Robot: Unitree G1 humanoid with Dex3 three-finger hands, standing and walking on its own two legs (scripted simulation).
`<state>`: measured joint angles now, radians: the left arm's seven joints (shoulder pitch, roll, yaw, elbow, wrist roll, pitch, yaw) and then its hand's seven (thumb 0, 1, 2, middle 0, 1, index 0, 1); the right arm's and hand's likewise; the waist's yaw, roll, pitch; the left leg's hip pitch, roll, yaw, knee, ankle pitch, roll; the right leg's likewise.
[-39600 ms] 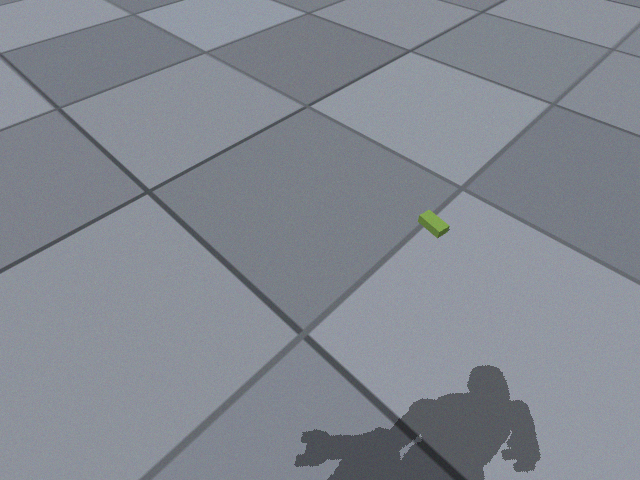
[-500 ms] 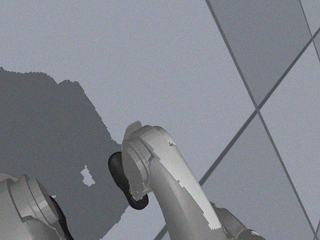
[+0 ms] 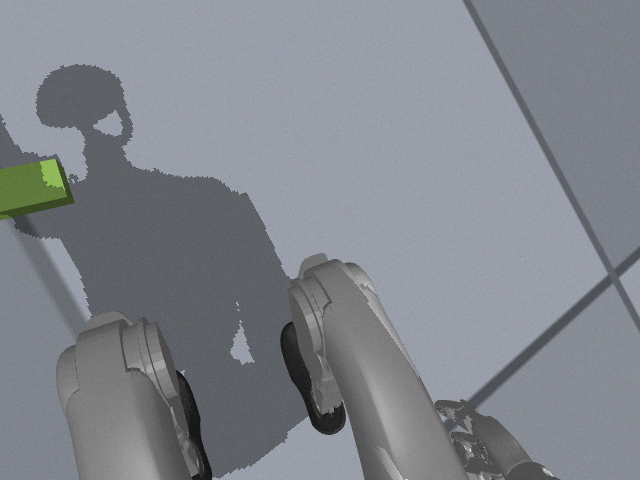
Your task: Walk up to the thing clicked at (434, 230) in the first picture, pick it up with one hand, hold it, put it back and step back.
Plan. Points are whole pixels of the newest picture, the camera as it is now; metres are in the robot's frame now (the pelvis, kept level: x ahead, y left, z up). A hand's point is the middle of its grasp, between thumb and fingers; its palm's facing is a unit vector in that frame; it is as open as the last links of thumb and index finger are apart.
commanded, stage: withdraw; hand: left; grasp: from above
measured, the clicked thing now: (20, 191) +0.51 +0.31 -0.33
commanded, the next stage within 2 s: home in 0.36 s
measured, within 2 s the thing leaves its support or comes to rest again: neither
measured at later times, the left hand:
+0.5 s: hand out of the picture +0.54 +0.32 -0.17, palm faces -0.33 -0.06 -0.94, open 13.5 cm
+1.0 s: hand out of the picture +0.37 +0.33 -0.01, palm faces -0.22 -0.60 -0.77, open 7.8 cm
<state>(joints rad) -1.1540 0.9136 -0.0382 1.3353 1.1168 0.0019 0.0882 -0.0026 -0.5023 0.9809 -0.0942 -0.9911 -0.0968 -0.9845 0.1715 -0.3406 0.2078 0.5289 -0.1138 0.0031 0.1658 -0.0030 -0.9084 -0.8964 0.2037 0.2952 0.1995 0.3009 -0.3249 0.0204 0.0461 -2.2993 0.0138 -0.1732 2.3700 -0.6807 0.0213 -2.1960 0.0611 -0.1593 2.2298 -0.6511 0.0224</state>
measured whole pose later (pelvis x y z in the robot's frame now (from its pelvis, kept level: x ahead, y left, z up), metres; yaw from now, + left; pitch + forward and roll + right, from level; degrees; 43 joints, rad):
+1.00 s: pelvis +0.00 +0.00 +0.10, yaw +6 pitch +35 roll -8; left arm -0.50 0.60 0.07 0.62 0.56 0.09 0.00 0.00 0.79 0.88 -0.21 -0.32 -0.21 -0.31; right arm 0.15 -0.30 0.01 0.58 0.00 0.08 0.04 0.00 -0.91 -0.90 0.20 0.30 0.20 0.30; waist -0.10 0.03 -0.17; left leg -2.00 0.00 -0.09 2.02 -0.64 0.02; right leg -1.92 0.03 -0.09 1.94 -0.64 0.02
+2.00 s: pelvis +0.09 +0.00 +0.37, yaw +13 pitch +10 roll -3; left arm 0.53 0.22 0.02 -0.12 -0.06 0.45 0.03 0.01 0.90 0.90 -0.20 -0.30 -0.20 -0.29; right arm 0.28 -0.21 0.04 0.50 0.02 -0.21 -0.19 0.01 -0.90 -0.90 0.21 0.30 0.20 0.30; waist -0.04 0.05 -0.18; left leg -0.69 0.01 -0.07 0.99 -0.47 0.00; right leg -0.63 0.03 -0.05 0.92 -0.46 -0.01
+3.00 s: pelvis +0.09 +0.00 +0.37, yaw +13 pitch +10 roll -3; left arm 0.51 0.23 0.02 -0.12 -0.06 0.45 0.02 0.01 0.90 0.90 -0.20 -0.30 -0.20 -0.29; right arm 0.29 -0.22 0.04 0.53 0.01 -0.23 -0.18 0.01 -0.90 -0.90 0.21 0.30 0.20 0.30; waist -0.03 0.04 -0.16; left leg -0.69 0.01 -0.07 1.00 -0.49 0.00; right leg -0.63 0.03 -0.05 0.93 -0.48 -0.01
